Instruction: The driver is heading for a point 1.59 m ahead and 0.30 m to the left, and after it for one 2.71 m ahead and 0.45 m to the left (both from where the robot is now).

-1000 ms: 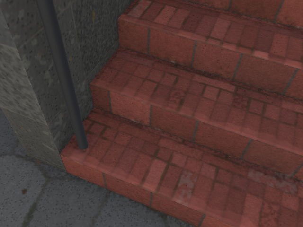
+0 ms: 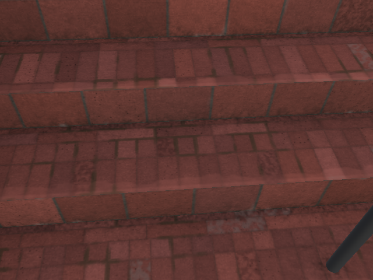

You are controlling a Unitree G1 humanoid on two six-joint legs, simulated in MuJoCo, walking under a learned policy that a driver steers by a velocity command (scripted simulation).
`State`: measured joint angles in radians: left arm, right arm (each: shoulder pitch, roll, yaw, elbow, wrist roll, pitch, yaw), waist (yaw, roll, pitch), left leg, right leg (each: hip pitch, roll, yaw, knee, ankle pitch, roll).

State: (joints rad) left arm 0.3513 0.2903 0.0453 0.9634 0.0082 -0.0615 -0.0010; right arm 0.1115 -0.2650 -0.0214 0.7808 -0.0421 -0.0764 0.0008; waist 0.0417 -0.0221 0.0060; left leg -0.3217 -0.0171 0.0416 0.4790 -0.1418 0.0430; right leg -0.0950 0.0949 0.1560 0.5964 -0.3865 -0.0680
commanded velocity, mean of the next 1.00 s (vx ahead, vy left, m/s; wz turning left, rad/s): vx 0.49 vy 0.00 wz -0.03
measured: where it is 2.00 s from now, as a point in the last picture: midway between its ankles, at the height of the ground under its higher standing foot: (188, 85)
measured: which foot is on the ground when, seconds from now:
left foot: down 0.00-0.38, up 0.40-0.82, down 0.84-1.00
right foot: up 0.00-0.38, down 0.40-0.84, up 0.86-1.00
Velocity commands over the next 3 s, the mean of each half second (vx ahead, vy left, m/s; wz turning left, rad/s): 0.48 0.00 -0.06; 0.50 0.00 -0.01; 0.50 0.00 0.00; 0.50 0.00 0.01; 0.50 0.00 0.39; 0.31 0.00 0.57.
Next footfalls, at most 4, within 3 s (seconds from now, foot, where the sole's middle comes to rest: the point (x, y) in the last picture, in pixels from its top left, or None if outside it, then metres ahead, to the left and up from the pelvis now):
0.40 right None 0.24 -0.08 -0.77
0.84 left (161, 267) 0.48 0.11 -0.61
1.34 right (208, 152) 0.82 -0.02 -0.45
1.88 left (162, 62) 1.09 0.16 -0.29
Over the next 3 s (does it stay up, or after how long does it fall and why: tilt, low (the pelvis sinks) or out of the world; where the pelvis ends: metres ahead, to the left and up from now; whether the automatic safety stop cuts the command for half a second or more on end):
stays up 1.52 0.21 0.69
